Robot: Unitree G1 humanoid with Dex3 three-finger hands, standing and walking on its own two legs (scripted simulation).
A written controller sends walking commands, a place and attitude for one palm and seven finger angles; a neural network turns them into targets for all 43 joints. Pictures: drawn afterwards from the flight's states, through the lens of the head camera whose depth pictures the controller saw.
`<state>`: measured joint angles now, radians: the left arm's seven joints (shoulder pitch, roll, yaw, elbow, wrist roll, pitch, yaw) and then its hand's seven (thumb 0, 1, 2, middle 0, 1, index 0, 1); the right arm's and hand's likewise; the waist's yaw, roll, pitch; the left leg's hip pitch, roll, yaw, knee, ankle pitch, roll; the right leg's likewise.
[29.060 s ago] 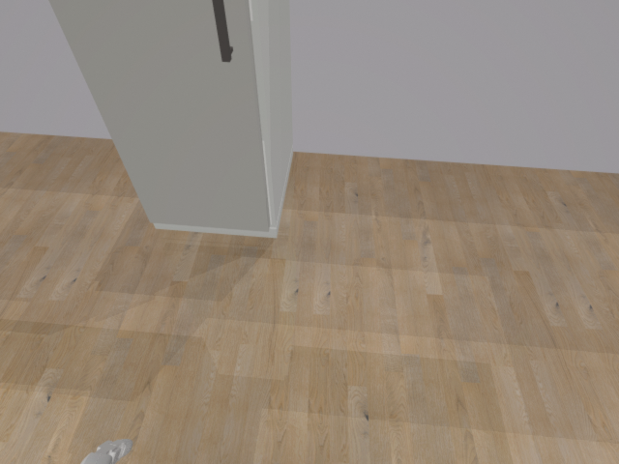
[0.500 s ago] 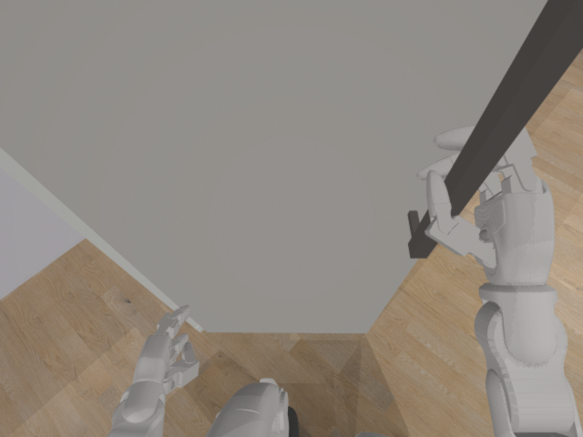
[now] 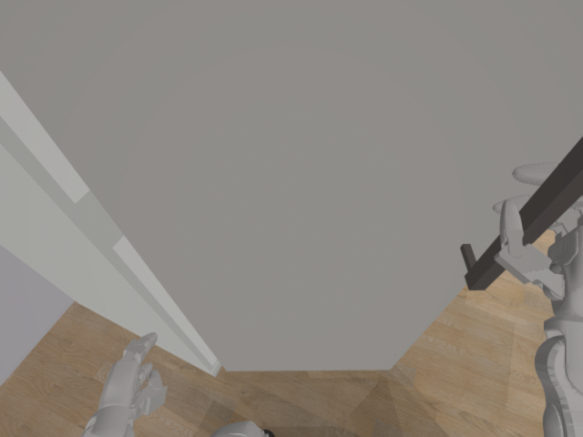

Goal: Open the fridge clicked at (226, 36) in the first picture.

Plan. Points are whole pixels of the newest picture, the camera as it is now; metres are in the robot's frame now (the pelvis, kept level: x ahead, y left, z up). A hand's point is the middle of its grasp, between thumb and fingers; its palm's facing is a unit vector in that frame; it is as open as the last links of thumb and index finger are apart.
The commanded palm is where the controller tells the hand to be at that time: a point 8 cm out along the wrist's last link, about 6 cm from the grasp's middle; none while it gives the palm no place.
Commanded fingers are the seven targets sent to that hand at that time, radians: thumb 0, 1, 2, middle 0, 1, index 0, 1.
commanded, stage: walk backward, drawing the door open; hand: right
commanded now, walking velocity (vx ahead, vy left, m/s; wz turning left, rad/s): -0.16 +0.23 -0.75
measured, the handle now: (550, 173) +0.34 -0.19 +0.23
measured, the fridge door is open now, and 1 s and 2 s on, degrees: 65 77 74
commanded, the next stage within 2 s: stop walking and hold the door back in 0.18 s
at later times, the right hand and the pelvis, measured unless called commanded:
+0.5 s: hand (524, 373) +0.18 -0.15 +0.18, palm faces +0.55 +0.79 -0.25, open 6.1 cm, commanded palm +0.17 -0.21 +0.17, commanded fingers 0.00 -0.90 -0.90 0.45 1.40 0.45 1.40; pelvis -0.06 +0.14 +0.00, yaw -18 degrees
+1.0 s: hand (518, 321) +0.22 -0.16 +0.18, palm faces +0.51 +0.83 -0.23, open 5.5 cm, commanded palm +0.17 -0.21 +0.17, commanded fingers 0.00 -0.90 -0.90 0.45 1.40 0.45 1.40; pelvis -0.13 +0.16 +0.00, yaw -20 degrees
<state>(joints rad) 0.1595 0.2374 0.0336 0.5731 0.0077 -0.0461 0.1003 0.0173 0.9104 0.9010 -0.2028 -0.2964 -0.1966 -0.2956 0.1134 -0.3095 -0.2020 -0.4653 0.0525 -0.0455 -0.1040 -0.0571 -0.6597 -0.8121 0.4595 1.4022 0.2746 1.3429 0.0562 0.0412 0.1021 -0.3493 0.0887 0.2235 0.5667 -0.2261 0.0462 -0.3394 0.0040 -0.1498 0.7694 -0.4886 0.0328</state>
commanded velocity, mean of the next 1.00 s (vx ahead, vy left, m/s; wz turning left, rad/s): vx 0.08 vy -0.03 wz -0.20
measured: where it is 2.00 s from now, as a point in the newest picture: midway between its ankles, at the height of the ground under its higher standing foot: outside the picture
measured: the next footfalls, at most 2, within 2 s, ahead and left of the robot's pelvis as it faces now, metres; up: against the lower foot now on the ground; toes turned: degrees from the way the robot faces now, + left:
right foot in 0.04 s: +0.01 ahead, -0.07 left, +0.00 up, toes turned -8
left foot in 0.38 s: -0.02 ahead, +0.23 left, +0.00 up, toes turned -16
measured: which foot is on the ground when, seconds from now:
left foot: down 0.00-0.02, up 0.04-0.36, down 0.38-1.00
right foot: up 0.00-0.02, down 0.04-0.36, up 0.38-0.66, down 0.68-0.92, up 0.94-1.00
